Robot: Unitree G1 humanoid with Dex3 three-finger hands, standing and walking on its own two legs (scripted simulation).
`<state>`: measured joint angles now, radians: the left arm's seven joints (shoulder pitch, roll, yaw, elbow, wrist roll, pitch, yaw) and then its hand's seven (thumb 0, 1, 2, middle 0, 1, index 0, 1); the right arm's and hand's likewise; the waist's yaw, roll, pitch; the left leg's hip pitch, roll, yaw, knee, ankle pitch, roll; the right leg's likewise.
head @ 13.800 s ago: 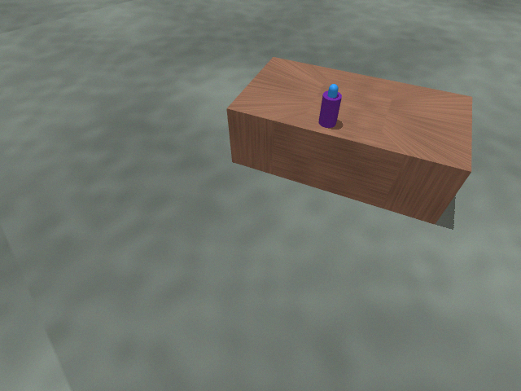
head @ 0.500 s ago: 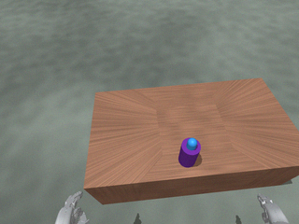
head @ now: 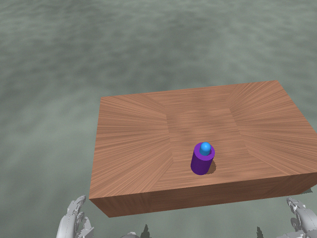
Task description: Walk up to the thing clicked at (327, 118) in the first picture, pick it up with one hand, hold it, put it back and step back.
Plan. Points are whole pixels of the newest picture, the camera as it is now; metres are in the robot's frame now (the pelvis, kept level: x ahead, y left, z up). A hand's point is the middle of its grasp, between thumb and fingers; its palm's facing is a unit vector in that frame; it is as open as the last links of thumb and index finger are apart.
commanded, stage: go down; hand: right
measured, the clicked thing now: (202, 156) +0.46 -0.15 -0.26
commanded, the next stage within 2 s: approach in 1.74 s
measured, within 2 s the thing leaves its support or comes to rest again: neither
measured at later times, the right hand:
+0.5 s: hand (297, 169) +0.29 -0.33 +0.00, palm faces +0.12 +0.97 -0.19, open 17.3 cm
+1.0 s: hand (302, 148) +0.34 -0.35 +0.02, palm faces +0.12 +0.98 -0.14, open 17.3 cm
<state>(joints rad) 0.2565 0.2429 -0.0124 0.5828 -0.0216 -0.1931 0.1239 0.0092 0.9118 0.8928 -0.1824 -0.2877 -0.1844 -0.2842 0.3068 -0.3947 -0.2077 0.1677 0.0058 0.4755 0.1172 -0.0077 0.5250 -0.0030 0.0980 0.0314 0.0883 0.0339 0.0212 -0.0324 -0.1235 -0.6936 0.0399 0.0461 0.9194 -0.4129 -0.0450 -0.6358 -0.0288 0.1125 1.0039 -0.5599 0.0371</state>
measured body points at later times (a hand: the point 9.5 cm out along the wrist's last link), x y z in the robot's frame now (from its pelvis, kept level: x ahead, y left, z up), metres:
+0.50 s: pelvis -0.02 +0.00 +0.01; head +0.05 -0.01 +0.45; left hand +0.05 +0.28 -0.09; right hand +0.28 -0.38 +0.01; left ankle +0.02 +0.15 -0.68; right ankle -0.03 -0.14 -0.68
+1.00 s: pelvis -0.01 +0.00 +0.01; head +0.08 -0.02 +0.45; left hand +0.05 +0.29 -0.09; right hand +0.33 -0.40 +0.03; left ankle +0.02 +0.15 -0.68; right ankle -0.03 -0.14 -0.68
